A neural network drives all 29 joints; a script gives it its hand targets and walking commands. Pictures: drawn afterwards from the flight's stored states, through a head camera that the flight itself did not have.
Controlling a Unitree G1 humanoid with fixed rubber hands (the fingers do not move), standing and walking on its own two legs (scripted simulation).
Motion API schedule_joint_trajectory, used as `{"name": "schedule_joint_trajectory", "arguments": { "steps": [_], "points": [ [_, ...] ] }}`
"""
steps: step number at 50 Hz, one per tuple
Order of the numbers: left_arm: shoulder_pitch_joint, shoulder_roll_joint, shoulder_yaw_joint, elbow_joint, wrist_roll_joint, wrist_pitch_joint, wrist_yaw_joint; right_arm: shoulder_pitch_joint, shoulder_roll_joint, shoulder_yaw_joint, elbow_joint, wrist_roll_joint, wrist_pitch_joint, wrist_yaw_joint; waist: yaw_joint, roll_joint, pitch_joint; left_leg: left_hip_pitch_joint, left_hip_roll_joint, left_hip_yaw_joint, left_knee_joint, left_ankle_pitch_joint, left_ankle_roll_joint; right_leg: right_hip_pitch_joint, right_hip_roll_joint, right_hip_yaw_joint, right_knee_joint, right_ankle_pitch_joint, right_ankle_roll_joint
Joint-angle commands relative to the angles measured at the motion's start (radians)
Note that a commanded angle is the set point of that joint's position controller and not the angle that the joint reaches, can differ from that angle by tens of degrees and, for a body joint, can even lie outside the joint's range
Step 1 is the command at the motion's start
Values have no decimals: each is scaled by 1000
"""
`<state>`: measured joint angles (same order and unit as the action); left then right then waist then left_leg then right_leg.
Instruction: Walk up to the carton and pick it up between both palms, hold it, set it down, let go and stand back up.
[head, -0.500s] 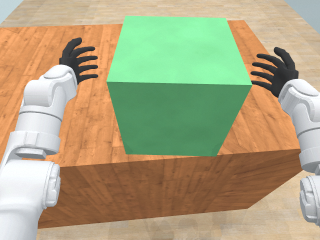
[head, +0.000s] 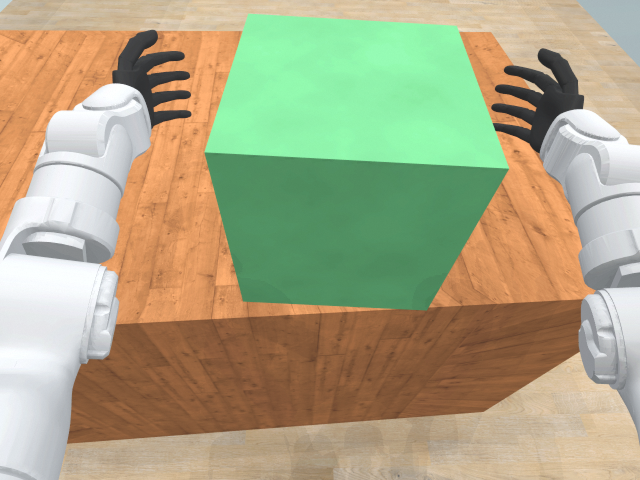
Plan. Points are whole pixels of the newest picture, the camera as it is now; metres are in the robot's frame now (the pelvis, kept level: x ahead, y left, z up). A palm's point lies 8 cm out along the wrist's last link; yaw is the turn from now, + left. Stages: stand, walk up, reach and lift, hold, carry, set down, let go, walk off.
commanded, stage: reach and lift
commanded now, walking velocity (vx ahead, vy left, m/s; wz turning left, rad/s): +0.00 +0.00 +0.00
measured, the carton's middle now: (343, 172) +0.49 -0.01 +0.11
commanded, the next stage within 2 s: none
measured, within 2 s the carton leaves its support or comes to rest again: neither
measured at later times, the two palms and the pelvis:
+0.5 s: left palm (185, 188) +0.47 +0.20 +0.09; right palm (509, 208) +0.46 -0.23 +0.08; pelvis +0.01 +0.00 -0.01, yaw -1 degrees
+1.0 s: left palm (190, 181) +0.47 +0.19 +0.10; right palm (489, 190) +0.46 -0.20 +0.11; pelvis +0.01 +0.00 -0.01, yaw +0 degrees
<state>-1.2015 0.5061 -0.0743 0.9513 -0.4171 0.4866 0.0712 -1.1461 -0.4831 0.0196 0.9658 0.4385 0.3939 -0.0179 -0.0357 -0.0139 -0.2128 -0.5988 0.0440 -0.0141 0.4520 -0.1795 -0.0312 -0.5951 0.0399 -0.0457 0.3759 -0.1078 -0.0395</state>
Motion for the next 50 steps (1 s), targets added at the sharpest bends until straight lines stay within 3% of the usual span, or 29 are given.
{"name": "schedule_joint_trajectory", "arguments": {
  "steps": [1, 2, 4, 5, 8, 9, 11, 12, 15, 16, 18, 20, 22, 24, 27, 29, 31, 32, 33, 34, 36, 38, 39, 41, 43, 46, 50],
  "points": [
    [-533, 178, 81, -60, 58, -106, -31, -543, -191, -47, -100, -28, -86, -2, 1, 59, -691, 299, -60, 20, 4, 319, -2, 520, -1, 15, 67, 461, 63],
    [-490, 169, 76, -39, 70, -126, -39, -518, -178, -38, -118, -33, -100, -2, 10, 51, -652, 278, -63, 18, -22, 301, 5, 557, -6, 17, 60, 438, 70],
    [-510, 176, 68, -104, 74, -178, -37, -505, -175, -62, -159, -37, -136, -8, 9, 79, -699, 276, -69, 26, -25, 283, -2, 559, -8, 20, 65, 433, 63],
    [-521, 165, 58, -84, 61, -205, -37, -493, -161, -77, -121, -52, -150, -11, -7, 67, -679, 262, -65, 20, -19, 277, -4, 554, -5, 25, 69, 421, 62],
    [-525, 140, 56, -157, 59, -278, -22, -479, -164, -128, -220, -102, -219, -24, -10, 107, -827, 311, -59, 30, 5, 316, -28, 511, -1, 12, 77, 431, 62],
    [-548, 118, 41, -176, 48, -299, -17, -485, -176, -154, -226, -107, -236, -25, -22, 154, -859, 354, -53, 21, 12, 352, -43, 463, 1, 2, 71, 425, 51],
    [-573, 121, 35, -270, 20, -339, -6, -486, -192, -174, -303, -120, -273, -25, -40, 155, -957, 443, -48, 14, 68, 440, -66, 405, 14, -16, 79, 462, 43],
    [-563, 116, 38, -303, 20, -349, 4, -467, -200, -184, -323, -130, -289, -26, -35, 188, -1022, 480, -46, 15, 84, 493, -78, 400, 20, -21, 91, 488, 40],
    [-507, 103, 71, -309, 50, -344, 18, -454, -202, -174, -312, -132, -307, -27, -16, 136, -1034, 491, -46, 14, 127, 592, -84, 414, 30, -25, 112, 590, 52],
    [-481, 102, 78, -306, 54, -346, 18, -442, -207, -185, -285, -139, -315, -23, -19, 106, -1038, 480, -41, 7, 132, 573, -83, 404, 35, -34, 122, 591, 59],
    [-443, 111, 84, -243, 54, -350, 12, -450, -196, -135, -287, -123, -327, -14, 18, -4, -983, 390, -46, 11, 112, 467, -51, 437, 34, -35, 130, 538, 73],
    [-391, 152, 123, -218, 64, -376, -3, -431, -154, -106, -348, -126, -335, -27, 43, -84, -967, 229, -63, 30, 88, 375, -5, 609, 9, 8, 176, 663, 104],
    [-392, 139, 130, -243, 77, -395, -4, -448, -150, -104, -383, -122, -352, -44, 34, -75, -1033, 136, -68, 33, 74, 370, -4, 726, 1, 20, 222, 749, 110],
    [-368, 152, 142, -218, 85, -402, -11, -430, -117, -53, -408, -95, -354, -55, 52, -119, -1026, 100, -75, 47, 67, 337, 12, 780, -12, 37, 232, 795, 116],
    [-345, 155, 162, -222, 83, -409, -14, -388, -106, -33, -420, -75, -348, -67, 39, -152, -1003, 35, -80, 57, 34, 296, 31, 850, -30, 66, 250, 865, 126],
    [-343, 142, 168, -206, 101, -406, -24, -355, -72, -19, -374, -60, -342, -76, 46, -107, -944, -26, -88, 65, 8, 266, 34, 918, -50, 89, 253, 893, 123],
    [-325, 110, 147, -225, 113, -404, -25, -330, -92, -32, -366, -71, -346, -82, 25, -46, -944, 77, -71, 49, 8, 356, 12, 842, -41, 80, 220, 847, 105],
    [-357, 96, 143, -266, 106, -404, -24, -325, -84, -46, -346, -66, -346, -82, 12, -10, -974, 153, -70, 39, 23, 399, 6, 777, -34, 65, 209, 813, 102],
    [-354, 98, 154, -215, 110, -400, -29, -349, -77, -39, -347, -67, -341, -84, 23, -25, -933, 192, -75, 49, 42, 396, -1, 709, -25, 61, 181, 759, 101],
    [-381, 84, 130, -197, 107, -405, -31, -359, -66, -44, -308, -59, -339, -78, 18, 14, -911, 190, -70, 45, 37, 382, -3, 661, -25, 65, 172, 714, 91],
    [-373, 53, 111, -161, 112, -417, -31, -357, -85, -71, -272, -97, -350, -77, 2, 34, -883, 228, -65, 39, 46, 383, -13, 606, -15, 46, 151, 639, 83],
    [-430, 21, 70, -173, 104, -439, -16, -384, -100, -103, -236, -104, -364, -62, -18, 71, -892, 341, -50, 21, 62, 441, -45, 462, 5, 7, 126, 545, 69],
    [-466, 2, 64, -183, 98, -454, -10, -404, -88, -110, -229, -116, -369, -56, -12, 96, -911, 402, -42, 15, 80, 454, -58, 391, 13, -4, 106, 472, 54],
    [-478, -23, 45, -94, 91, -459, -3, -427, -84, -134, -186, -144, -371, -46, -16, 122, -876, 415, -39, 18, 103, 454, -62, 333, 7, -3, 97, 413, 45],
    [-473, -28, 53, -48, 101, -475, 3, -432, -62, -118, -137, -144, -373, -35, -6, 80, -848, 424, -32, 14, 96, 432, -55, 330, 7, -6, 89, 405, 51],
    [-474, -38, 57, 14, 137, -503, 9, -428, -42, -95, -53, -132, -391, -29, 5, 112, -816, 392, -28, 11, 96, 436, -59, 339, 3, -1, 90, 407, 52],
    [-476, -61, 86, 12, 161, -531, 23, -449, -19, -94, -78, -154, -418, -39, 23, 65, -889, 350, -37, 28, 102, 454, -47, 416, 2, 3, 117, 500, 70]
  ]
}}
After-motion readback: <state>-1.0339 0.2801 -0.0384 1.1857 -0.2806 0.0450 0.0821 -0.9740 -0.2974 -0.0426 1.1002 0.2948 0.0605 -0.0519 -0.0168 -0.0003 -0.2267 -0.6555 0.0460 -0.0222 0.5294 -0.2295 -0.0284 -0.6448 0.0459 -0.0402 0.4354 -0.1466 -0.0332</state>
